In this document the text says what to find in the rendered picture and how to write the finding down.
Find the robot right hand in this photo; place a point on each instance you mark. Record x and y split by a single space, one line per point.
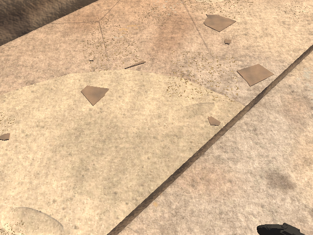
277 229

